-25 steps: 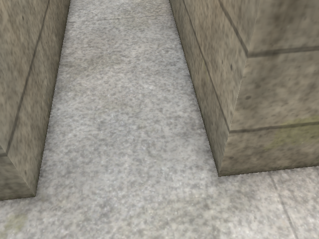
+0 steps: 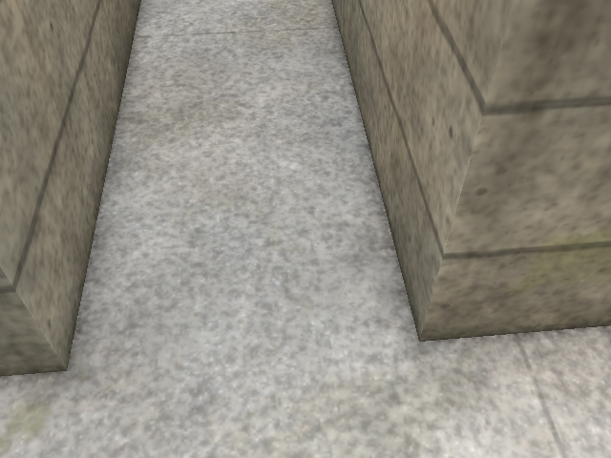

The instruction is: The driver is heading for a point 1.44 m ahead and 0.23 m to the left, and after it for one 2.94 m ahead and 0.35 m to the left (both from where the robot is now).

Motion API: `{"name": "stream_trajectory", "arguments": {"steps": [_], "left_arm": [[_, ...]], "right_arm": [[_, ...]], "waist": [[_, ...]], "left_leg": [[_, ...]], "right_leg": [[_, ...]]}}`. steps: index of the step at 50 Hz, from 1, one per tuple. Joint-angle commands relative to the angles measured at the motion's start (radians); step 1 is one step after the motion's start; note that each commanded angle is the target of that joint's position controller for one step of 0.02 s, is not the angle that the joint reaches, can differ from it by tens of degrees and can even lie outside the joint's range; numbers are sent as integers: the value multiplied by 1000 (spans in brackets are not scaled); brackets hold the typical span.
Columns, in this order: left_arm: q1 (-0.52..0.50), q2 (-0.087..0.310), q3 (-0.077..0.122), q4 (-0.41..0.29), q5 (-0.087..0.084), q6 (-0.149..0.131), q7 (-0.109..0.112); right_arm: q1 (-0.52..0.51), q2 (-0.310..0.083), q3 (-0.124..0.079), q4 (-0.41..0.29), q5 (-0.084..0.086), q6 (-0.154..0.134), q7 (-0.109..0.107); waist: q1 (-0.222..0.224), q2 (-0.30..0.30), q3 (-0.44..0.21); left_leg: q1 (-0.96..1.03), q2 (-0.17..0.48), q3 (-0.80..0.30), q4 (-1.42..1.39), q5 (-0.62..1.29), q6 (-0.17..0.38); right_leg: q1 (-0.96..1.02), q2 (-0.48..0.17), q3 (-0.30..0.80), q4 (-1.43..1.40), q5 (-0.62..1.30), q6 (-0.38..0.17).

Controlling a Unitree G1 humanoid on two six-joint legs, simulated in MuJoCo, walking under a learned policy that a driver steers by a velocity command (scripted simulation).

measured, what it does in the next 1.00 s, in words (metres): lifts its right foot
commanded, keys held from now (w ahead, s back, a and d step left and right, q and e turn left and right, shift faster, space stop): no key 0.64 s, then w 0.36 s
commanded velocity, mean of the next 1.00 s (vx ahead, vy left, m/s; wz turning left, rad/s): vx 0.09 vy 0.00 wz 0.00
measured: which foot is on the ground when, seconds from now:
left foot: down 0.00-1.00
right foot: down 0.00-0.88, up 0.90-1.00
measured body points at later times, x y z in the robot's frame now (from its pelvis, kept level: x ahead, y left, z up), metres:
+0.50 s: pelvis -0.01 +0.00 +0.00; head +0.00 +0.00 +0.45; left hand +0.03 +0.26 -0.15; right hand +0.02 -0.25 -0.15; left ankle +0.00 +0.16 -0.74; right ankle -0.02 -0.11 -0.74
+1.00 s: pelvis +0.06 +0.05 +0.00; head +0.07 +0.07 +0.45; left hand +0.12 +0.31 -0.14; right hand +0.03 -0.20 -0.14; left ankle +0.01 +0.14 -0.74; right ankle +0.01 -0.09 -0.66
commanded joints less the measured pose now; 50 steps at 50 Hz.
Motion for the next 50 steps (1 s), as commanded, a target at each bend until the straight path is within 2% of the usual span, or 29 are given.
{"name": "stream_trajectory", "arguments": {"steps": [1, 11, 32, 33, 35, 36, 38, 39, 40, 41, 42, 43, 44, 45, 46, 47, 48, 49, 50], "left_arm": [[16, 110, 20, -24, -1, -10, 5], [42, 97, 11, 31, -6, -8, 16], [90, 62, 1, 103, -9, -7, 22], [108, 56, 0, 113, -9, -6, 24], [113, 100, 15, 111, -22, 1, 31], [123, 118, 22, 105, -27, -2, 32], [166, 170, 44, 105, -32, -21, 24], [157, 173, 49, 96, -35, -30, 24], [127, 163, 47, 84, -32, -37, 23], [80, 156, 45, 64, -36, -42, 24], [24, 145, 43, 44, -46, -41, 23], [-2, 132, 40, 29, -47, -40, 21], [-10, 85, 26, 18, -36, -47, 16], [-22, 37, 14, -24, -28, -64, 18], [-35, 66, 21, -37, -48, -82, 17], [-29, 79, 23, -35, -64, -94, 7], [-11, 79, 24, -19, -58, -103, -1], [-18, 92, 32, -14, -44, -111, -5], [-40, 114, 43, -18, -37, -114, -8]], "right_arm": [[17, -118, -18, -15, 0, -7, -5], [36, -97, -14, 17, 0, 1, -6], [103, -55, -4, 50, 1, 2, -11], [123, -41, -1, 59, 1, 3, -12], [121, -41, -5, 55, 11, 2, -14], [102, -39, -5, 40, 10, -5, -13], [79, 4, 7, 14, 13, -39, 0], [50, -1, 6, -4, 14, -57, 11], [49, -1, 5, -11, 22, -73, 22], [69, 5, 8, -13, 28, -86, 30], [140, 4, 5, 12, 30, -97, 36], [218, -12, -5, 50, 23, -100, 37], [324, -66, -23, 77, 12, -100, 35], [451, -202, -55, 85, 20, -107, 43], [431, -175, -41, 78, 0, -122, 50], [338, -123, -27, 47, 3, -132, 48], [283, -94, -19, 22, 6, -135, 51], [254, -83, -14, 8, 7, -131, 54], [260, -53, -6, 3, 3, -123, 56]], "waist": [[-1, -1, -17], [-2, 1, -3], [3, 3, 20], [3, -5, -3], [13, -48, 42], [23, -79, 85], [46, -187, 125], [44, -177, 146], [27, -175, 158], [-3, -173, 156], [-48, -145, 138], [-73, -91, 117], [-97, 56, 56], [-127, 315, 4], [-104, 246, 29], [-59, 146, 108], [-40, 111, 115], [-29, 88, 113], [-36, 92, 97]], "left_leg": [[37, -2, 7, -45, 181, 25], [30, -10, 11, -50, 172, 23], [6, -20, 16, -56, 143, 28], [13, -35, 33, -49, 54, 30], [-60, -87, 88, 35, -223, 48], [-130, -93, 95, 88, -290, 59], [-214, -73, 94, 264, -218, 77], [-238, -43, 60, 316, -198, 97], [-250, -22, 41, 317, -222, 117], [-217, -12, 36, 227, -237, 136], [-73, -23, 56, 57, -177, 152], [82, -58, 63, -39, -78, 139], [228, 48, -113, -110, -97, 150], [346, 267, -514, -279, -243, 266], [297, 360, -716, -351, -353, 338], [259, 344, -628, -348, -337, 319], [251, 286, -498, -345, -250, 280], [258, 247, -397, -344, -115, 249], [269, 202, -295, -341, 31, 223]], "right_leg": [[-54, -51, 42, -95, 227, -14], [-59, -47, 34, -105, 202, -9], [-72, -40, 18, -113, 158, -3], [-63, -33, 13, -124, 51, -7], [-108, -48, 58, -157, -327, -50], [-134, -97, 128, -202, -469, -83], [-136, -253, 350, -306, -591, -175], [-157, -313, 436, -337, -583, -214], [-155, -330, 447, -339, -533, -222], [-158, -317, 409, -305, -466, -199], [-207, -263, 313, -256, -393, -157], [-269, -184, 210, -162, -287, -117], [-357, -96, 79, 84, -154, -66], [-536, 18, -63, 393, -183, -9], [-614, -13, 34, 599, -248, -20], [-677, -73, 68, 681, -155, -42], [-682, -107, 57, 691, -61, -53], [-682, -133, 44, 656, 11, -56], [-658, -149, 26, 617, 58, -51]]}}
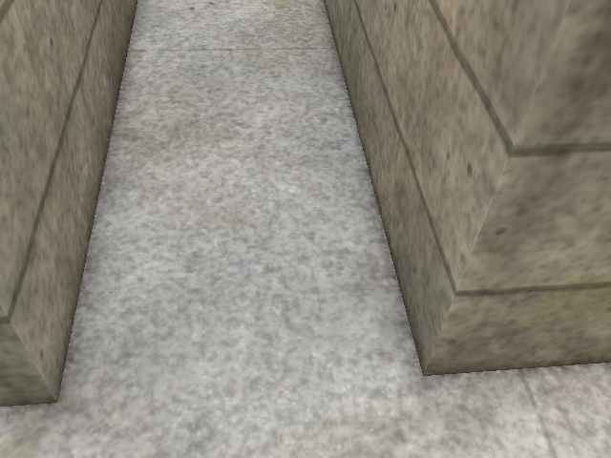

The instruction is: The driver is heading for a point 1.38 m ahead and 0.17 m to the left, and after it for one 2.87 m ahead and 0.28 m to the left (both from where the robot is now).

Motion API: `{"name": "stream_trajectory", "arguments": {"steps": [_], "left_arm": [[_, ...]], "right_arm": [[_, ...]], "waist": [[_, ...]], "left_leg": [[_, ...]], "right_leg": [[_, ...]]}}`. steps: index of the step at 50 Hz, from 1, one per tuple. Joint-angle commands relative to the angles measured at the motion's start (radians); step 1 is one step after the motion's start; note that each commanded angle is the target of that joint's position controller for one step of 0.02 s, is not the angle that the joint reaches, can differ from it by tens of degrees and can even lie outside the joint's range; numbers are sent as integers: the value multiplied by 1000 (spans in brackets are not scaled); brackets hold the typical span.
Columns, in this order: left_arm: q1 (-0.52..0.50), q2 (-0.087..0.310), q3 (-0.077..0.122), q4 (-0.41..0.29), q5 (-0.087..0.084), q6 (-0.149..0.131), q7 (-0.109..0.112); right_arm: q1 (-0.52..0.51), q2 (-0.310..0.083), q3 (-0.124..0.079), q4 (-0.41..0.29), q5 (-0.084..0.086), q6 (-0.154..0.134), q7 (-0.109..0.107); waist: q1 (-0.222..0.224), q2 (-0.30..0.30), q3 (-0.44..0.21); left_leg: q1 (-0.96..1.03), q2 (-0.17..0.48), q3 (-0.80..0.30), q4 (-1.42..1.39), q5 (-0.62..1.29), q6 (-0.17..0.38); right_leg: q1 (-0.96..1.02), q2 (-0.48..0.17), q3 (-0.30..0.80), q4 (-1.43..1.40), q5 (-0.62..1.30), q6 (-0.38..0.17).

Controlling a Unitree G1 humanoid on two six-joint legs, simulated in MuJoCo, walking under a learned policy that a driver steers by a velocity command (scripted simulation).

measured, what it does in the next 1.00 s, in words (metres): walks ahead: right foot, then left foot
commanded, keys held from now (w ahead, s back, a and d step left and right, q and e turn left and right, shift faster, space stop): w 1.00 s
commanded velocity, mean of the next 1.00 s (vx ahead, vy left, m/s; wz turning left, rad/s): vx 0.47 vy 0.00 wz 0.00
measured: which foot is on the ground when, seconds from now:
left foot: down 0.00-0.32, up 0.34-0.84, down 0.86-1.00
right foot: up 0.00-0.30, down 0.32-0.88, up 0.90-1.00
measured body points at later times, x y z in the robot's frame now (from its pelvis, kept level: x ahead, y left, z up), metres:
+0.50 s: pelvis +0.25 -0.05 +0.00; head +0.27 -0.06 +0.45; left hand +0.33 +0.22 -0.12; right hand +0.33 -0.32 -0.13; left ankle +0.22 +0.10 -0.64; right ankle +0.29 -0.14 -0.74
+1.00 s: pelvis +0.54 +0.04 -0.01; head +0.57 +0.05 +0.44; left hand +0.58 +0.32 -0.14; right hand +0.66 -0.23 -0.12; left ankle +0.60 +0.12 -0.74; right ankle +0.46 -0.11 -0.63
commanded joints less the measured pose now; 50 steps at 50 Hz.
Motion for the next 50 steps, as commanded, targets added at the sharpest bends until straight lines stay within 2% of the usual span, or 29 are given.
{"name": "stream_trajectory", "arguments": {"steps": [1, 3, 6, 9, 12, 14, 15, 16, 17, 18, 19, 20, 21, 22, 24, 26, 29, 32, 34, 36, 40, 42, 43, 44, 45, 46, 47, 48, 50], "left_arm": [[-109, 93, 27, -84, 11, -38, -16], [-146, 50, 20, -99, 13, -27, -27], [-290, 5, -5, -165, 15, -16, -27], [-378, 25, -13, -210, 15, -8, -37], [-395, 71, -8, -237, 11, -11, -45], [-313, 117, 12, -229, 11, -17, -48], [-181, 146, 30, -190, 9, -16, -45], [10, 201, 53, -132, 14, -12, -35], [186, 279, 74, -93, 43, -7, -28], [189, 258, 59, -76, 55, -12, -37], [103, 196, 38, -85, 44, -21, -36], [-4, 163, 27, -107, 33, -26, -35], [-77, 133, 18, -120, 34, -28, -37], [-111, 104, 8, -124, 42, -32, -40], [-106, 85, 0, -106, 46, -36, -46], [-69, 121, 8, -89, 49, -39, -42], [3, 133, 11, -64, 43, -32, -17], [67, 156, 14, -44, 33, -28, 4], [110, 177, 20, -16, 22, -31, 10], [138, 152, 13, 14, 18, -24, 24], [137, 177, 23, 28, 25, -5, 28], [122, 184, 21, 12, 32, 9, 26], [112, 169, 11, -17, 46, 13, 25], [221, 48, -28, -46, 59, -13, -1], [215, 59, -27, -21, 45, -49, -16], [119, 143, -1, -43, 17, -71, -25], [42, 159, 5, -63, 11, -69, -18], [12, 153, 11, -64, 29, -56, -6], [45, 112, 11, -71, 38, -18, 11]], "right_arm": [[72, -86, -4, -29, -7, 5, 2], [107, -99, -4, -28, -8, 18, -10], [88, -152, -11, -49, -14, 27, -24], [108, -197, -26, -45, -7, 18, -27], [97, -202, -40, -39, 12, 20, -29], [66, -222, -50, -48, 4, 31, -29], [44, -220, -50, -57, -4, 42, -29], [5, -218, -44, -85, -14, 55, -31], [81, -109, -10, -119, -23, 47, -18], [100, -41, 11, -112, -5, 17, -5], [3, -153, -17, -140, 34, -5, 3], [-61, -187, -20, -165, 44, -16, 3], [-86, -190, -23, -170, 33, -15, -6], [-82, -180, -27, -169, 19, -4, -10], [-73, -129, -19, -176, 10, 27, -6], [-116, -128, -20, -195, 7, 49, -9], [-255, -131, -19, -249, -11, 41, -5], [-393, -107, -8, -283, -4, 24, 8], [-455, -111, -6, -309, -1, 21, 13], [-488, -129, -12, -333, 3, 31, 24], [-502, -153, -19, -372, -3, 18, 49], [-296, -215, -56, -309, 5, 13, 45], [-83, -278, -84, -244, 1, 17, 33], [41, -400, -115, -212, -1, 29, 20], [53, -332, -90, -211, 1, 38, 13], [-21, -287, -79, -232, 1, 34, 8], [-106, -238, -65, -255, -4, 35, 10], [-188, -198, -51, -270, -15, 34, 16], [-230, -171, -44, -254, -24, 31, 20]], "waist": [[-22, 136, 128], [-26, 131, 111], [-42, 112, 147], [-51, 128, 166], [-15, 130, 168], [50, 152, 76], [119, 157, -11], [204, 150, -131], [196, -41, -304], [163, -195, -380], [147, -131, -218], [113, -79, -90], [76, -11, -35], [41, -12, -5], [3, -40, 6], [-5, -21, 48], [28, -21, 80], [73, -23, 79], [83, -19, 85], [75, -33, 101], [44, -63, 71], [-51, -61, -65], [-122, -7, -181], [-94, 254, -314], [-102, 289, -393], [-94, 220, -248], [-69, 145, -161], [-24, 77, -92], [45, 127, -31]], "left_leg": [[209, 241, -286, -291, 204, 107], [206, 218, -209, -288, 361, 116], [109, 200, -153, -325, 361, 127], [49, 211, -125, -360, 337, 136], [164, 261, -122, -314, 441, 121], [228, 272, -98, -173, 772, 97], [218, 246, -71, -17, 918, 79], [96, 194, -45, 220, 895, 46], [-285, 65, -2, 624, 498, -9], [-485, -64, -151, 847, -264, -10], [-603, 5, -187, 940, -234, 7], [-614, 65, -146, 906, -119, 22], [-556, 114, -123, 851, -19, 18], [-491, 146, -122, 805, 44, 11], [-433, 166, -116, 774, 83, -1], [-483, 177, -113, 700, 123, -13], [-551, 166, -89, 462, 300, -40], [-473, 116, -37, 209, 481, -49], [-473, 109, -61, 159, 522, -45], [-539, 111, -91, 126, 472, -29], [-488, 77, -62, 87, 273, 26], [-178, 0, 9, 65, 236, 65], [146, 58, -66, 90, 238, 112], [572, 342, -528, 53, 121, 280], [560, 413, -788, -113, 91, 318], [441, 380, -649, -123, 101, 262], [291, 332, -495, -127, 179, 221], [128, 288, -390, -155, 273, 204], [-50, 231, -296, -226, 338, 203]], "right_leg": [[-376, -98, 19, 4, 129, -3], [-354, -92, -21, -72, 167, 25], [-281, -67, -51, -309, 244, 60], [-157, -29, -76, -454, 326, 63], [-163, -28, -42, -528, 305, 19], [-28, 13, -62, -545, 263, -24], [132, 43, -79, -555, 255, -50], [396, 23, -51, -550, 253, -87], [799, -230, 323, -561, 59, -214], [860, -381, 750, -769, -64, -296], [743, -349, 685, -826, -103, -243], [577, -322, 518, -847, -3, -208], [429, -281, 395, -873, 110, -184], [323, -240, 305, -904, 182, -165], [237, -209, 230, -947, 257, -177], [197, -202, 157, -975, 328, -181], [207, -172, 91, -990, 360, -167], [217, -152, 43, -994, 313, -134], [272, -198, 52, -993, 302, -123], [390, -227, 50, -954, 327, -96], [489, -267, 45, -807, 534, -59], [453, -204, 9, -566, 793, -31], [249, -154, -28, -318, 714, -5], [-221, 6, -80, 117, 203, 68], [-337, 32, 57, 315, -190, 61], [-415, -30, 75, 378, -153, 33], [-399, -77, 49, 350, -69, 26], [-339, -113, 42, 280, 0, 32], [-220, -150, 56, 176, 47, 40]]}}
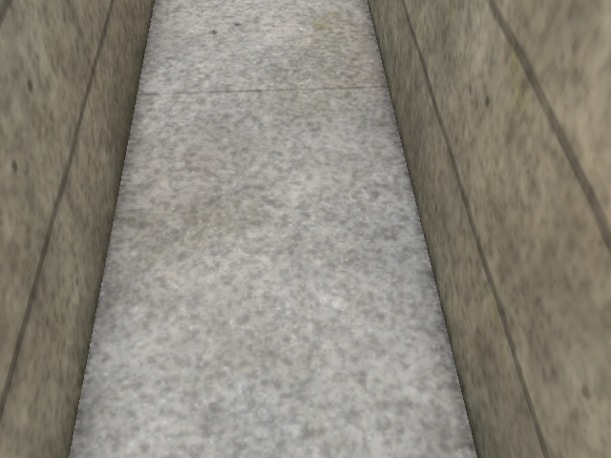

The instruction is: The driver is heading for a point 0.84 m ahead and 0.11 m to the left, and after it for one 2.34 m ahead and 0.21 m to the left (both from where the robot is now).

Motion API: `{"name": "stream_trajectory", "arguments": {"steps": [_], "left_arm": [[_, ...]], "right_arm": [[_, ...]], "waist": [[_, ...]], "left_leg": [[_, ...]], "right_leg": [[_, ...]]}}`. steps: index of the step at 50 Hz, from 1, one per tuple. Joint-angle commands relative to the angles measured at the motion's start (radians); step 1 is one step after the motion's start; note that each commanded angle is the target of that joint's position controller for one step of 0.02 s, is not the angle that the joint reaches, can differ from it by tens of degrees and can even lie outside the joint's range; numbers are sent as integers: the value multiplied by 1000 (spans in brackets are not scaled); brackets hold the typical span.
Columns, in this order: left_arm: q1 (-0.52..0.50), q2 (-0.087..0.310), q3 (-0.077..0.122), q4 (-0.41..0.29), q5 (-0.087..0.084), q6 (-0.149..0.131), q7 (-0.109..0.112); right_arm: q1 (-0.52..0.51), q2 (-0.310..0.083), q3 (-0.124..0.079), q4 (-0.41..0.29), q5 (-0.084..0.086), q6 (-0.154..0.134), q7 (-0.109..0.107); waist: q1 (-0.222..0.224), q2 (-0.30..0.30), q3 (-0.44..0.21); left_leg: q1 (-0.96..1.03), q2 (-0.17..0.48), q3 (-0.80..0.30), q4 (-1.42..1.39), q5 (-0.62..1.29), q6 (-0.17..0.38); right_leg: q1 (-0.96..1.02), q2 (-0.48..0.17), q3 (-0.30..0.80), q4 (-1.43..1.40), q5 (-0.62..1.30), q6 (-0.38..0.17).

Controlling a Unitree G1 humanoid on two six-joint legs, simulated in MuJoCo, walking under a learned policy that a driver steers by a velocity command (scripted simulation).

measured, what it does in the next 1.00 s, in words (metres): walks ahead: right foot, then left foot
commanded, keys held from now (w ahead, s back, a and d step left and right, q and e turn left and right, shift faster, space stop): w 1.00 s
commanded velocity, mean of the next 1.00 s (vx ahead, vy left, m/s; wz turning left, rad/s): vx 0.50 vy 0.00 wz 0.00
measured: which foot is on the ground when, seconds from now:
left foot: down 0.00-0.36, up 0.38-0.82, down 0.84-1.00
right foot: up 0.00-0.34, down 0.36-0.84, up 0.86-1.00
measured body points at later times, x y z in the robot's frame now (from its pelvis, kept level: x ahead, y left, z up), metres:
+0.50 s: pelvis +0.27 -0.01 +0.01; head +0.29 -0.03 +0.45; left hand +0.36 +0.27 -0.11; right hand +0.30 -0.28 -0.14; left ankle +0.19 +0.12 -0.65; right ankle +0.31 -0.11 -0.74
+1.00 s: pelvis +0.55 +0.10 +0.00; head +0.57 +0.11 +0.45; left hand +0.60 +0.39 -0.13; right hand +0.63 -0.18 -0.12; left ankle +0.58 +0.18 -0.74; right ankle +0.47 -0.06 -0.63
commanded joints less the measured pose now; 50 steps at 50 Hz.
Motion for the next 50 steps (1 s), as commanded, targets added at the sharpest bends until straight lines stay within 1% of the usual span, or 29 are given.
{"name": "stream_trajectory", "arguments": {"steps": [1, 5, 8, 10, 13, 15, 17, 18, 19, 20, 21, 22, 24, 26, 29, 33, 36, 38, 39, 40, 41, 42, 43, 44, 45, 46, 47, 48, 50], "left_arm": [[43, 73, 24, -64, 8, 17, 18], [-59, 55, 18, -124, 29, 21, 21], [-159, 32, 1, -145, 16, 11, 12], [-192, 47, -2, -135, 0, 15, 7], [-283, 69, -7, -163, 1, 1, -5], [-282, 94, 2, -167, 2, -11, -13], [-145, 138, 29, -129, -2, -14, -17], [4, 175, 53, -81, 8, -13, -13], [183, 260, 89, -38, 26, -3, -4], [267, 260, 94, -4, 22, 0, -7], [209, 198, 76, -8, -1, -5, -9], [104, 165, 70, -37, -7, -12, -10], [-30, 122, 59, -65, 4, -21, 0], [-39, 117, 55, -52, 16, -17, 1], [32, 167, 74, -13, 10, 0, 14], [55, 196, 87, -16, -18, 8, 28], [104, 192, 95, -4, -19, 9, 30], [100, 192, 103, -9, -38, 5, 37], [84, 194, 106, -10, -42, 2, 46], [52, 207, 111, -22, -36, 5, 50], [42, 197, 107, -17, -33, 10, 47], [84, 147, 85, -10, -22, 12, 47], [172, 36, 44, -29, 30, 10, 35], [323, -3, 32, -11, -4, -15, 29], [216, 109, 58, -20, -24, -40, 31], [97, 151, 72, -61, -13, -46, 26], [44, 142, 72, -66, 7, -37, 39], [32, 140, 78, -67, 17, -23, 49], [56, 120, 79, -75, -15, -5, 45]], "right_arm": [[12, -94, -20, -27, -1, -13, -1], [56, -136, -34, 10, 3, -14, -22], [111, -167, -45, 29, 12, -11, -23], [156, -162, -47, 57, 20, -8, -18], [223, -162, -49, 89, 33, 11, -21], [244, -164, -50, 94, 16, 28, -29], [206, -161, -45, 70, 6, 38, -31], [187, -144, -35, 57, 1, 35, -32], [236, -74, -17, 34, -5, 23, -26], [240, -27, -1, 31, 2, -3, -20], [198, -85, -13, 25, 42, -29, -8], [162, -117, -19, 13, 62, -43, -5], [109, -131, -29, 4, 23, -28, -19], [127, -85, -25, 6, 8, 0, -23], [56, -35, -17, -18, 16, 21, -34], [-88, -2, -2, -50, 16, 16, -23], [-120, -17, -4, -61, 14, 21, -18], [-149, -44, -9, -67, -2, 21, -13], [-170, -62, -19, -87, 2, 19, -9], [-120, -94, -34, -78, -11, 23, -4], [24, -116, -55, -32, 5, 22, -7], [198, -165, -80, 29, 6, 15, -6], [285, -266, -102, 41, 11, 17, -22], [305, -282, -101, 43, 9, 12, -5], [259, -203, -80, 21, 24, -4, -4], [202, -158, -66, 5, 32, -16, -4], [121, -143, -57, -23, 9, -22, 0], [60, -128, -51, -33, -7, -25, -1], [64, -112, -45, -19, -4, -43, -9]], "waist": [[21, 106, -70], [26, 46, -23], [-20, 42, -17], [-44, 54, -20], [-71, 44, 33], [-54, 39, 39], [27, 59, -45], [93, 39, -144], [94, -90, -259], [119, -219, -273], [106, -143, -161], [77, -102, -61], [16, -1, -3], [-14, -24, -9], [1, -55, 18], [43, -117, 42], [52, -141, 63], [52, -134, 59], [37, -141, 50], [-3, -139, 6], [-78, -142, -40], [-141, -88, -129], [-102, 228, -240], [-43, 439, -356], [-81, 294, -255], [-83, 215, -179], [-54, 89, -123], [-16, 84, -93], [16, 104, -78]], "left_leg": [[140, 255, -267, -302, 127, 190], [101, 212, -175, -333, 217, 191], [155, 197, -139, -327, 228, 162], [242, 205, -138, -307, 217, 157], [355, 253, -176, -281, 209, 156], [439, 283, -185, -231, 314, 147], [430, 242, -137, -66, 595, 117], [333, 184, -104, 116, 605, 91], [23, 49, -41, 436, 319, 21], [-237, -89, -136, 699, -392, -13], [-391, -41, -245, 827, -413, 4], [-426, 14, -229, 819, -317, 15], [-353, 111, -196, 696, -131, -6], [-258, 144, -171, 611, -89, -40], [-257, 151, -125, 432, 11, -97], [-156, 108, -49, 174, 239, -108], [-144, 106, -51, 120, 219, -96], [-129, 97, -46, 93, 151, -71], [-100, 99, -53, 77, 105, -59], [-32, 73, -27, 80, 73, -44], [115, 53, -20, 58, 54, -21], [301, 41, -21, 32, 44, 7], [537, 263, -319, 58, 90, 80], [641, 409, -762, -119, -183, 246], [556, 391, -773, -198, -300, 217], [475, 356, -619, -193, -302, 167], [340, 320, -517, -196, -137, 143], [232, 297, -444, -204, -16, 143], [163, 273, -377, -249, 29, 152]], "right_leg": [[-128, -87, 44, -67, 65, 5], [-107, -64, 15, -381, 251, 40], [-63, -17, -13, -597, 385, 38], [-68, -8, -12, -648, 379, 23], [-140, -5, -18, -684, 288, -7], [-141, 2, -37, -707, 200, -31], [88, 55, -85, -781, 225, -73], [317, 40, -48, -760, 265, -108], [643, -158, 290, -800, 151, -221], [793, -307, 681, -964, 1, -326], [743, -311, 665, -1010, -150, -294], [642, -281, 527, -1030, -100, -255], [471, -229, 349, -1081, 134, -211], [391, -195, 240, -1117, 283, -200], [348, -167, 124, -1140, 364, -194], [278, -98, 8, -1138, 333, -137], [320, -138, 23, -1125, 245, -133], [372, -185, 30, -1088, 270, -120], [388, -193, 32, -1062, 316, -108], [402, -185, 7, -977, 477, -96], [383, -151, -26, -821, 608, -71], [314, -97, -61, -605, 549, -36], [72, -22, -87, -242, 0, 9], [-158, 73, 24, 34, -285, 11], [-263, 39, 103, 160, -228, 6], [-308, 3, 74, 157, -134, -3], [-260, -38, 57, 103, -34, 7], [-198, -64, 59, 31, 21, 17], [-127, -84, 67, -48, 39, 20]]}}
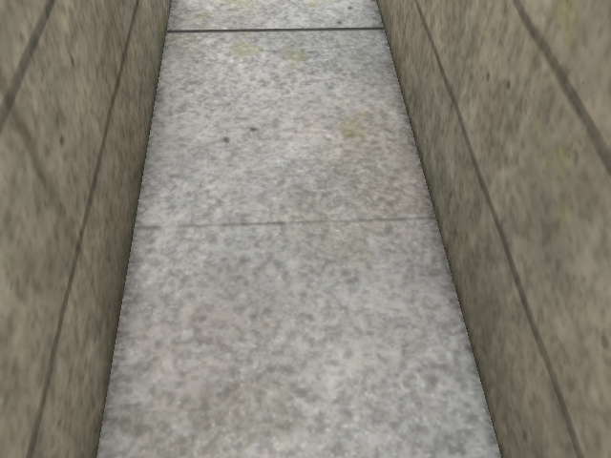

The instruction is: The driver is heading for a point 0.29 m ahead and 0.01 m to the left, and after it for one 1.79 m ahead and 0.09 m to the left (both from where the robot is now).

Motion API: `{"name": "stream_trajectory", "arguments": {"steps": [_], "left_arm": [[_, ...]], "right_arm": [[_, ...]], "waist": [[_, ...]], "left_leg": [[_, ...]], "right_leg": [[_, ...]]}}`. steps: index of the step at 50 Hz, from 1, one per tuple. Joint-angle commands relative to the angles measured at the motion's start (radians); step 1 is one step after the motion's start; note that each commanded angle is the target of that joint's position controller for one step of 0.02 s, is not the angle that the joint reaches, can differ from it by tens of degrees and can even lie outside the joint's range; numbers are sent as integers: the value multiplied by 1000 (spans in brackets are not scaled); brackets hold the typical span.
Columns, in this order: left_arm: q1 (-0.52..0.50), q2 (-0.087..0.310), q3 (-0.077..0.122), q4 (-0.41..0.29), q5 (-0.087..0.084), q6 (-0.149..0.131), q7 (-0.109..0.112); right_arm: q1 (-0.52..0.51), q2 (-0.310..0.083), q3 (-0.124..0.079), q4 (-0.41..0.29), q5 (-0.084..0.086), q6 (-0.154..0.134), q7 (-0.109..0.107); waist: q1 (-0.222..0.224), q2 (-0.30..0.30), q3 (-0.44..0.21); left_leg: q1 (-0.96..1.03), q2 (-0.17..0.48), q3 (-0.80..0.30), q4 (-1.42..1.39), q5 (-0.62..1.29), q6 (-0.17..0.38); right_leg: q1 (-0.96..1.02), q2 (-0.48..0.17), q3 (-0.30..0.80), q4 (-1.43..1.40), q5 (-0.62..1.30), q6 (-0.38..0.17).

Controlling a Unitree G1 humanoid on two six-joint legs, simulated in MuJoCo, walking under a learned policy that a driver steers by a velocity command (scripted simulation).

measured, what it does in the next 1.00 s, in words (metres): walks ahead: right foot, then left foot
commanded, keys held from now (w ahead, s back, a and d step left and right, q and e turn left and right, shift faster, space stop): w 1.00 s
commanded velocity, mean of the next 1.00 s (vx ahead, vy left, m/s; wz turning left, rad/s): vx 0.50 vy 0.00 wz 0.00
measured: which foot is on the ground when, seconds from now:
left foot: down 0.00-0.42, up 0.44-0.82, down 0.84-1.00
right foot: up 0.00-0.38, down 0.40-0.84, up 0.86-1.00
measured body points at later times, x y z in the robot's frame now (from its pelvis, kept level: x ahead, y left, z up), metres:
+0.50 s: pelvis +0.29 -0.02 -0.01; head +0.32 -0.03 +0.44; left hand +0.42 +0.25 -0.12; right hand +0.31 -0.31 -0.14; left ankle +0.13 +0.10 -0.63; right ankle +0.35 -0.12 -0.74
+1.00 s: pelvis +0.59 +0.07 +0.00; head +0.61 +0.09 +0.45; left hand +0.66 +0.34 -0.14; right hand +0.63 -0.22 -0.12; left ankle +0.63 +0.16 -0.74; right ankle +0.50 -0.09 -0.63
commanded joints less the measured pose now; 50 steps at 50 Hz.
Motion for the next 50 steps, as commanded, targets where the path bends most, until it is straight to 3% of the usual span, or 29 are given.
{"name": "stream_trajectory", "arguments": {"steps": [1, 4, 8, 13, 15, 17, 18, 19, 20, 21, 22, 23, 24, 25, 27, 29, 33, 36, 38, 40, 41, 42, 43, 44, 45, 46, 47, 48, 50], "left_arm": [[52, 101, 28, -57, -16, 6, 7], [-8, 81, 25, -91, -4, 10, 2], [-132, 65, 12, -132, -4, 3, -18], [-286, 53, -20, -183, -9, -7, -40], [-328, 54, -30, -201, 3, -15, -51], [-290, 84, -22, -196, 13, -21, -57], [-224, 99, -14, -167, 19, -18, -60], [-84, 132, 9, -132, 17, -14, -59], [101, 189, 35, -83, 18, -5, -48], [249, 284, 55, -60, 34, 14, -33], [224, 247, 42, -47, 31, 15, -40], [153, 184, 31, -67, -5, 15, -38], [102, 150, 27, -74, -6, 11, -31], [32, 122, 21, -85, 3, 12, -32], [-48, 102, 11, -95, 27, 7, -28], [-24, 123, 18, -75, 24, 5, -20], [21, 167, 41, -71, -4, -1, -1], [43, 176, 37, -69, -20, 5, -13], [61, 196, 40, -61, -18, -1, -12], [35, 190, 37, -47, -19, 6, -21], [27, 174, 33, -48, -16, 9, -28], [35, 140, 18, -47, -5, 14, -28], [103, 58, -12, -80, 28, 10, -25], [340, -66, -40, -75, -24, -8, -19], [264, 60, -8, -60, -60, -12, -9], [142, 111, 6, -95, -63, -17, -5], [86, 102, 11, -102, -30, -12, 5], [54, 105, 20, -117, -10, -4, 11], [86, 85, 35, -107, -17, 37, 10]], "right_arm": [[16, -132, -23, -39, -3, -34, -11], [69, -151, -25, -23, 0, -38, -22], [112, -176, -29, -31, 11, -24, -38], [191, -188, -32, -6, 12, -21, -28], [202, -207, -37, -2, 11, -8, -23], [183, -212, -37, -11, 8, 5, -20], [162, -210, -32, -20, 6, 13, -20], [151, -214, -31, -11, 10, 17, -25], [115, -202, -20, -24, -2, 7, -29], [182, -95, 7, -31, -12, -12, -29], [268, -75, 9, -8, 30, -37, -23], [196, -156, -6, -29, 60, -49, -21], [114, -150, -4, -54, 60, -49, -19], [60, -145, -8, -64, 46, -41, -30], [47, -144, -22, -59, 25, -5, -45], [30, -89, -10, -71, 21, 15, -50], [-96, -54, 14, -85, 7, 7, -35], [-164, -69, 16, -78, 30, -5, -11], [-182, -101, 8, -71, 19, -3, -3], [-127, -136, -4, -55, 5, -3, 1], [-7, -156, -21, -18, 0, -9, 0], [158, -198, -48, 42, 0, -7, -4], [241, -297, -66, 48, -9, -13, -13], [261, -342, -72, 53, -3, -23, 12], [244, -229, -52, 50, 30, -37, 19], [180, -197, -45, 32, 36, -44, 15], [113, -176, -39, 17, 20, -37, 16], [61, -161, -38, 7, 6, -33, 11], [32, -126, -26, 7, 2, -28, -11]], "waist": [[27, 119, -44], [17, 102, -5], [-12, 80, 29], [-66, 65, 67], [-71, 82, 78], [-39, 122, 46], [-9, 130, -25], [73, 126, -108], [174, 122, -196], [170, -101, -336], [110, -176, -405], [120, -137, -250], [115, -118, -135], [80, -9, -63], [16, -26, 20], [1, -63, 50], [25, -52, 51], [46, -69, 52], [38, -98, 62], [-15, -143, 54], [-81, -132, 16], [-156, -80, -62], [-142, 195, -173], [-22, 482, -323], [-46, 289, -231], [-61, 203, -115], [-53, 107, -82], [-31, 118, -49], [9, 147, -15]], "left_leg": [[131, 283, -330, -289, 87, 162], [168, 292, -283, -323, 181, 177], [211, 257, -199, -339, 220, 139], [299, 246, -140, -303, 307, 130], [341, 254, -136, -263, 393, 127], [380, 261, -126, -168, 651, 118], [409, 244, -104, -74, 775, 101], [376, 209, -71, 86, 847, 74], [184, 178, -64, 311, 718, 34], [-85, 46, -47, 695, 172, -29], [-294, -39, -205, 912, -383, -47], [-413, 42, -216, 974, -359, -54], [-448, 85, -161, 941, -279, -54], [-420, 133, -140, 852, -213, -54], [-304, 172, -141, 742, -137, -75], [-287, 190, -120, 603, -118, -98], [-251, 183, -72, 295, 139, -120], [-150, 148, -42, 161, 235, -111], [-111, 131, -38, 126, 214, -103], [-42, 113, -5, 92, 153, -73], [92, 93, 11, 92, 135, -53], [256, 61, 32, 96, 115, -31], [420, 250, -255, 56, 103, 33], [607, 445, -791, -163, -227, 234], [546, 418, -787, -224, -305, 190], [453, 385, -625, -184, -175, 144], [369, 357, -524, -176, -39, 134], [275, 333, -451, -192, 35, 129], [176, 300, -384, -247, 40, 124]], "right_leg": [[-137, -72, 52, -62, 67, 4], [-219, -69, 46, -172, 167, 21], [-251, -44, 15, -391, 316, 34], [-226, 11, -36, -593, 353, 26], [-209, 40, -66, -634, 308, 17], [-118, 90, -95, -680, 231, -10], [5, 126, -121, -716, 218, -19], [203, 161, -147, -760, 269, -43], [489, 73, -36, -719, 317, -97], [760, -175, 386, -755, 233, -241], [845, -305, 773, -902, 74, -373], [764, -274, 675, -938, -64, -337], [643, -226, 503, -937, -12, -286], [500, -189, 417, -966, 32, -241], [282, -149, 322, -1023, 146, -216], [217, -134, 233, -1058, 232, -221], [218, -85, 93, -1062, 285, -189], [256, -90, 73, -1071, 245, -175], [295, -103, 71, -1041, 237, -148], [343, -118, 50, -966, 338, -122], [322, -101, 29, -844, 449, -98], [289, -48, -19, -629, 522, -65], [149, 24, -64, -264, 207, -9], [-64, 150, 44, 9, -259, 0], [-172, 110, 102, 96, -224, -3], [-226, 70, 82, 118, -148, -14], [-217, 35, 64, 109, -75, -13], [-178, 4, 64, 46, -7, -12], [-81, -20, 82, -26, 47, -9]]}}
